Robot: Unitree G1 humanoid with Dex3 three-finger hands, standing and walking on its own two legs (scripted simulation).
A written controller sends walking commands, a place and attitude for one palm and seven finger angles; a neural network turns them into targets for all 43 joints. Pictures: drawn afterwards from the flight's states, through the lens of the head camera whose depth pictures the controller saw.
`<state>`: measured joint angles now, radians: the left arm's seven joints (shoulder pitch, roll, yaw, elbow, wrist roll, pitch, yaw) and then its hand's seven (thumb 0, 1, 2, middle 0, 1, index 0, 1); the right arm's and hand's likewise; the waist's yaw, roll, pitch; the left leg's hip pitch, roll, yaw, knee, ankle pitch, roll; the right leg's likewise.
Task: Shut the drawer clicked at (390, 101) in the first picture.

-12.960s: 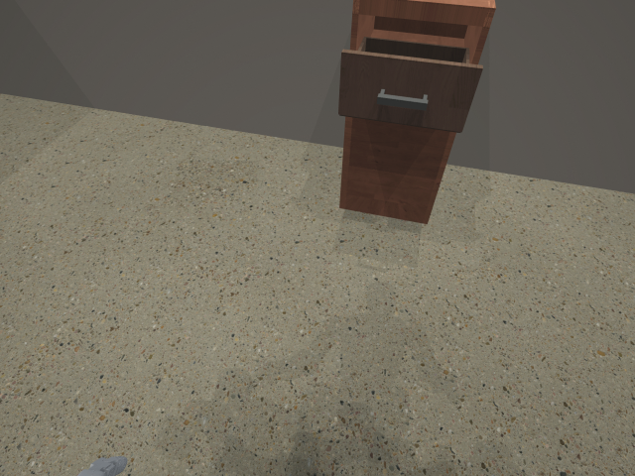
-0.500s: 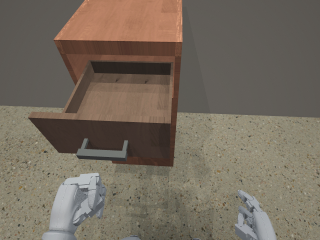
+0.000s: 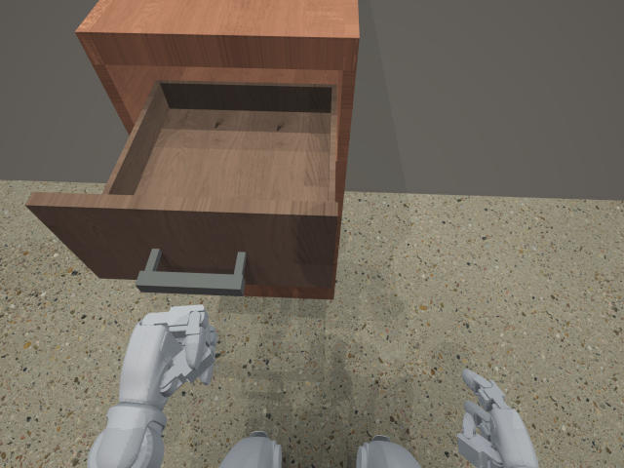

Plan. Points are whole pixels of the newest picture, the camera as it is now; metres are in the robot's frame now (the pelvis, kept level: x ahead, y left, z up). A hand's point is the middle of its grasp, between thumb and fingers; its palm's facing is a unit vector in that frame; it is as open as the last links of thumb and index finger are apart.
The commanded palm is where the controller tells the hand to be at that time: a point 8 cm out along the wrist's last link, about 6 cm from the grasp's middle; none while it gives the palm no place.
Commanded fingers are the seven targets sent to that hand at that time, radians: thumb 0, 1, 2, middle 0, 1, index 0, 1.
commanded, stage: bring the fist close to the handle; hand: left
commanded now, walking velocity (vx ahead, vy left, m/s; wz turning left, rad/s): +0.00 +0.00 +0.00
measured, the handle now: (194, 270) +0.35 +0.17 +0.04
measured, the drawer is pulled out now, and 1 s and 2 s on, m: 0.27 0.26 0.12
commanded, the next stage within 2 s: push the drawer shut in 0.48 s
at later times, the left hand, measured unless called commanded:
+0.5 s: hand (213, 347) +0.25 +0.13 +0.04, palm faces -0.05 -1.00 -0.03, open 3.3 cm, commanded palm +0.23 +0.19 +0.04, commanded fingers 0.00 0.90 0.90 -1.40 -1.60 -1.40 -1.60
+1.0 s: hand (221, 319) +0.29 +0.12 +0.03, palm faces -0.06 -1.00 -0.04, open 3.2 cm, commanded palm +0.28 +0.18 +0.04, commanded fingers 0.00 0.90 0.90 -1.40 -1.60 -1.40 -1.60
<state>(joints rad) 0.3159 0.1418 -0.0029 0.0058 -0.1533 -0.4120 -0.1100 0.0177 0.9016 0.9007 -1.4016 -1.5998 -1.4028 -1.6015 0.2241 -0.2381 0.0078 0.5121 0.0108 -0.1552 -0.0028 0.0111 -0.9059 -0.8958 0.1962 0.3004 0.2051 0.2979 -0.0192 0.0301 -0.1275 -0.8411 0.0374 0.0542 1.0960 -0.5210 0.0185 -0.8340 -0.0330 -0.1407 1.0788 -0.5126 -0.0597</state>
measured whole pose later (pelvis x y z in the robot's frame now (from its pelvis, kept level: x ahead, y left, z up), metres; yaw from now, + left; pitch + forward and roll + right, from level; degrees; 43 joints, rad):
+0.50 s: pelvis +0.00 +0.01 -0.01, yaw +0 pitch +17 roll -1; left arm 0.26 0.14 -0.04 0.02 -0.12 -0.40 -0.05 0.02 0.90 0.90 -1.40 -1.60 -1.40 -1.60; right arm 0.22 -0.24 0.01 0.49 0.01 -0.09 0.00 0.01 -0.91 -0.90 0.20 0.30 0.21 0.30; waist -0.02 0.03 -0.14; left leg -0.90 0.03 0.06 1.14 -0.53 0.03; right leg -0.89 -0.04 -0.13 1.12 -0.52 -0.05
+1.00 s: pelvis -0.01 +0.01 -0.01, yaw +0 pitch +17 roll -1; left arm 0.08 0.15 -0.03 0.16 -0.12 -0.38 -0.04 0.00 0.86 0.91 -1.40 -1.60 -1.40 -1.60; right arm 0.22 -0.24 0.02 0.53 0.01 -0.07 0.00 0.01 -0.91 -0.90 0.20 0.30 0.21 0.30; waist -0.02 0.03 -0.13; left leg -0.90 0.03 0.05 1.13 -0.52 0.03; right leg -0.89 -0.04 -0.14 1.11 -0.51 -0.05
